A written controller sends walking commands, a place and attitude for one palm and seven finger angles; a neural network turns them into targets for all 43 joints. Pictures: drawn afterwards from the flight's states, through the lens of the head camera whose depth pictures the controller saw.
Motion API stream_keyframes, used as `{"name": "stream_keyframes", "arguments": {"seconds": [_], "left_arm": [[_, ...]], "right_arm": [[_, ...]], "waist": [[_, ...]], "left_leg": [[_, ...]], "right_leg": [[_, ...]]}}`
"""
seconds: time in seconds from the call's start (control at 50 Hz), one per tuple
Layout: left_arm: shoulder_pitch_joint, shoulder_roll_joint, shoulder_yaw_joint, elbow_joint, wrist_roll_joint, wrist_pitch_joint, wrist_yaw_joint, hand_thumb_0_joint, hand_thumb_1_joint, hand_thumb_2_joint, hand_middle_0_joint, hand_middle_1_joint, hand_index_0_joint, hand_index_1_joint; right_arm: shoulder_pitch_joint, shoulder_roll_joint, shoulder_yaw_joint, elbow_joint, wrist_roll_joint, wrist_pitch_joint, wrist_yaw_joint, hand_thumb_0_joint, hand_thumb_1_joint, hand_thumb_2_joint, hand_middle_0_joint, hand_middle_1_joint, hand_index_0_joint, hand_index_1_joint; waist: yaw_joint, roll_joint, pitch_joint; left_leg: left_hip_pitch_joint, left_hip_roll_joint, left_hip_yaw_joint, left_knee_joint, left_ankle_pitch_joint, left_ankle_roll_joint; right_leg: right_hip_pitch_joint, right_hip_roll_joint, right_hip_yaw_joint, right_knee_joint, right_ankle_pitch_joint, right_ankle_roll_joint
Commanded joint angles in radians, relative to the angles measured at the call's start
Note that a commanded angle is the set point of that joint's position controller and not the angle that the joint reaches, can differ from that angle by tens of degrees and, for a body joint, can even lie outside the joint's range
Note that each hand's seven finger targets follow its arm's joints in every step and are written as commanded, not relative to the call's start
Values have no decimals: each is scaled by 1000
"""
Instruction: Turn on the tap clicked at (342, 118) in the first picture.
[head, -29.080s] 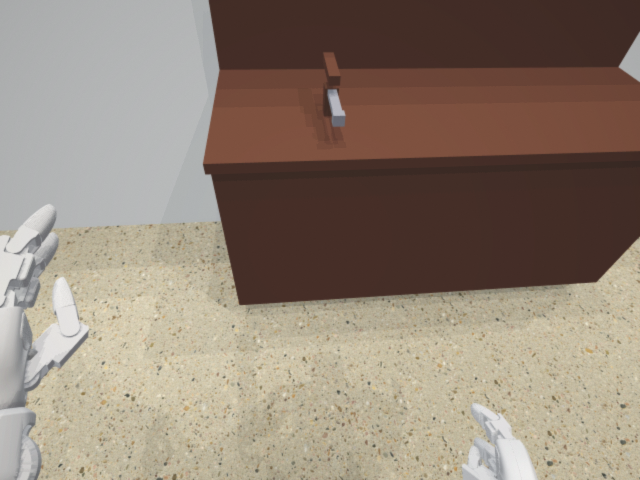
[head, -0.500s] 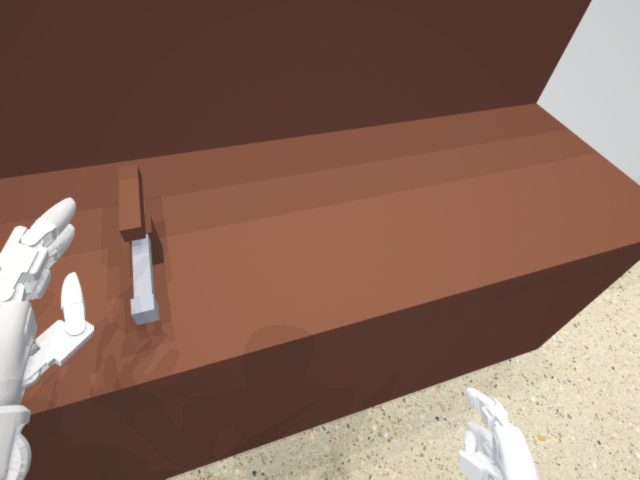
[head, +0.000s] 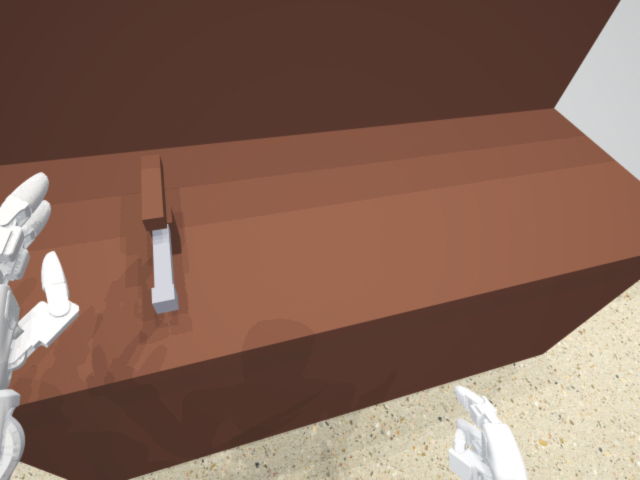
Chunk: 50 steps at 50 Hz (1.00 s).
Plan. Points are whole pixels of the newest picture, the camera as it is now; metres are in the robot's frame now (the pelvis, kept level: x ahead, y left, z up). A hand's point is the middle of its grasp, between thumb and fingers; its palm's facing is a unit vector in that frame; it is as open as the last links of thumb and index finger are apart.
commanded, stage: look again from close up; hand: left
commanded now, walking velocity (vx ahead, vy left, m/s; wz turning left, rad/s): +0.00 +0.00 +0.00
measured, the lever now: (165, 299) +0.32 +0.24 +0.00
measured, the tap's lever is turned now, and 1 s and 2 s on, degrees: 0 0 0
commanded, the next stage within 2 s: shuffle to correct the standing spot in 0.12 s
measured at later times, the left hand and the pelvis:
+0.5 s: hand (89, 315) +0.21 +0.23 +0.16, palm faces +0.37 -0.85 -0.37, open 7.4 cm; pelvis -0.01 -0.01 +0.00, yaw +0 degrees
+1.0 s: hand (184, 308) +0.23 +0.16 +0.16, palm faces +0.30 -0.87 -0.40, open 7.4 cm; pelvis +0.01 -0.08 -0.01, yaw -1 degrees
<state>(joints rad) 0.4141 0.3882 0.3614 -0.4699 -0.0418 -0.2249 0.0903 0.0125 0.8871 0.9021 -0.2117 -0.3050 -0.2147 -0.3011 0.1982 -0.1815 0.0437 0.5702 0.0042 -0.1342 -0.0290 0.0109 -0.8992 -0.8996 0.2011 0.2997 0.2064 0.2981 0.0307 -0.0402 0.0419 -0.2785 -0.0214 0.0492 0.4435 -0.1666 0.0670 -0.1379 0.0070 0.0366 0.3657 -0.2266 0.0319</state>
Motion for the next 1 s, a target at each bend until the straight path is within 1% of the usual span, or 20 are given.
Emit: {"name": "stream_keyframes", "arguments": {"seconds": [0.0, 0.02, 0.1, 0.12, 0.2, 0.22, 0.3, 0.32, 0.38, 0.4, 0.42, 0.46, 0.5, 0.52, 0.7, 0.72, 0.8, 0.82, 0.88, 0.98], "left_arm": [[-65, 155, 99, -218, 3, -60, 20, 0, 900, 900, -200, -300, -200, -300], [-65, 126, 71, -191, 1, -59, 16, 0, 900, 900, -200, -300, -200, -300], [-83, 154, 99, -166, 8, -54, 21, 0, 900, 900, -200, -300, -200, -300], [-90, 118, 63, -149, 4, -55, 16, 0, 900, 900, -200, -300, -200, -300], [-99, 163, 101, -175, 10, -57, 22, 0, 900, 900, -200, -300, -200, -300], [-100, 124, 65, -159, 3, -58, 15, 0, 900, 900, -200, -300, -200, -300], [-123, 175, 110, -209, 6, -60, 19, 0, 900, 900, -200, -300, -200, -300], [-120, 133, 72, -195, 3, -58, 14, 0, 900, 900, -200, -300, -200, -300], [-116, 146, 91, -205, 2, -57, 15, 0, 900, 900, -200, -300, -200, -300], [-105, 164, 110, -209, 4, -54, 17, 0, 900, 900, -200, -300, -200, -300], [-98, 134, 83, -196, -2, -51, 11, 0, 900, 900, -200, -300, -200, -300], [-89, 138, 89, -204, -4, -47, 9, 0, 900, 900, -200, -300, -200, -300], [-69, 169, 121, -208, -5, -40, 12, 0, 900, 900, -200, -300, -200, -300], [-58, 135, 87, -193, -10, -35, 6, 0, 900, 900, -200, -300, -200, -300], [-62, 182, 129, -226, -29, -14, -4, 0, 900, 900, -200, -300, -200, -300], [-61, 160, 105, -219, -33, -13, -8, 0, 900, 900, -200, -300, -200, -300], [-28, 196, 144, -225, -41, -2, -9, 0, 900, 900, -200, -300, -200, -300], [-24, 166, 117, -216, -44, -2, -14, 0, 900, 900, -200, -300, -200, -300], [-14, 184, 139, -219, -49, 0, -16, 0, 900, 900, -200, -300, -200, -300], [-12, 194, 147, -267, -53, -5, -15, 0, 900, 900, -200, -300, -200, -300]], "right_arm": [[-96, -140, -69, -147, 12, -56, -15, 0, -900, -900, 200, 300, 200, 300], [-85, -145, -67, -142, 6, -51, -14, 0, -900, -900, 200, 300, 200, 300], [-97, -142, -71, -141, 15, -48, -18, 0, -900, -900, 200, 300, 200, 300], [-87, -146, -69, -139, 9, -44, -18, 0, -900, -900, 200, 300, 200, 300], [-105, -141, -73, -149, 16, -47, -22, 0, -900, -900, 200, 300, 200, 300], [-95, -142, -68, -146, 11, -45, -21, 0, -900, -900, 200, 300, 200, 300], [-106, -137, -74, -155, 17, -52, -20, 0, -900, -900, 200, 300, 200, 300], [-97, -139, -72, -155, 12, -50, -18, 0, -900, -900, 200, 300, 200, 300], [-80, -136, -83, -162, 14, -54, -10, 0, -900, -900, 200, 300, 200, 300], [-88, -131, -80, -159, 18, -54, -8, 0, -900, -900, 200, 300, 200, 300], [-78, -136, -80, -158, 12, -50, -4, 0, -900, -900, 200, 300, 200, 300], [-70, -136, -88, -163, 14, -49, 0, 0, -900, -900, 200, 300, 200, 300], [-78, -133, -90, -163, 19, -45, 4, 0, -900, -900, 200, 300, 200, 300], [-72, -136, -88, -164, 13, -38, 5, 0, -900, -900, 200, 300, 200, 300], [-83, -133, -99, -170, 18, -19, -6, 0, -900, -900, 200, 300, 200, 300], [-73, -137, -96, -166, 10, -13, -6, 0, -900, -900, 200, 300, 200, 300], [-83, -132, -103, -173, 17, -6, -14, 0, -900, -900, 200, 300, 200, 300], [-71, -135, -102, -169, 10, 0, -13, 0, -900, -900, 200, 300, 200, 300], [-69, -138, -114, -178, 13, 6, -15, 0, -900, -900, 200, 300, 200, 300], [-66, -144, -117, -182, 13, 14, -19, 0, -900, -900, 200, 300, 200, 300]], "waist": [[-8, 135, -172], [-11, 122, -161], [-10, 110, -127], [-14, 103, -116], [-9, 103, -116], [-13, 87, -115], [-9, 160, -119], [-13, 167, -113], [-11, 192, -132], [-9, 182, -135], [-13, 161, -136], [-14, 138, -155], [-12, 136, -162], [-17, 128, -156], [-19, 102, -157], [-21, 99, -162], [-19, 73, -157], [-23, 62, -160], [-22, 29, -161], [-25, 79, -182]], "left_leg": [[156, 120, -114, -104, 35, -42], [133, 117, -116, -111, 15, -40], [118, 118, -118, -126, -75, -41], [100, 115, -125, -136, -98, -40], [89, 116, -132, -147, -146, -35], [91, 119, -138, -159, -163, -37], [80, 165, -187, -221, -237, -45], [56, 173, -186, -233, -273, -38], [61, 196, -188, -224, -284, -36], [77, 194, -182, -213, -258, -39], [67, 195, -183, -210, -262, -37], [96, 193, -171, -175, -206, -36], [132, 188, -156, -143, -140, -41], [121, 183, -147, -128, -125, -37], [158, 147, -87, 3, 48, -40], [145, 145, -81, 13, 59, -38], [157, 141, -69, 63, 112, -38], [144, 134, -59, 79, 109, -36], [138, 123, -49, 124, 107, -38], [173, 140, -53, 111, 233, -28]], "right_leg": [[-30, -32, 0, -35, 131, -45], [-29, -29, -5, -42, 122, -42], [-50, -33, 8, -61, 80, -43], [-51, -27, 4, -64, 66, -42], [-36, -31, 7, -68, 52, -41], [-45, -23, 2, -69, 41, -39], [-37, -3, -14, -14, 10, -31], [-30, 2, -19, 0, 6, -30], [-28, -3, -18, 19, 4, -31], [-39, 0, -24, 9, 5, -31], [-39, 3, -26, 7, 5, -30], [-45, -1, -19, -9, 24, -32], [-64, -4, -18, -31, 34, -34], [-66, -4, -15, -38, 45, -33], [-117, -27, 47, -46, 157, -52], [-109, -24, 38, -43, 162, -48], [-128, -40, 59, -37, 222, -50], [-123, -40, 55, -38, 231, -47], [-126, -61, 83, -28, 298, -43], [-117, -47, 51, 23, 376, -17]]}}
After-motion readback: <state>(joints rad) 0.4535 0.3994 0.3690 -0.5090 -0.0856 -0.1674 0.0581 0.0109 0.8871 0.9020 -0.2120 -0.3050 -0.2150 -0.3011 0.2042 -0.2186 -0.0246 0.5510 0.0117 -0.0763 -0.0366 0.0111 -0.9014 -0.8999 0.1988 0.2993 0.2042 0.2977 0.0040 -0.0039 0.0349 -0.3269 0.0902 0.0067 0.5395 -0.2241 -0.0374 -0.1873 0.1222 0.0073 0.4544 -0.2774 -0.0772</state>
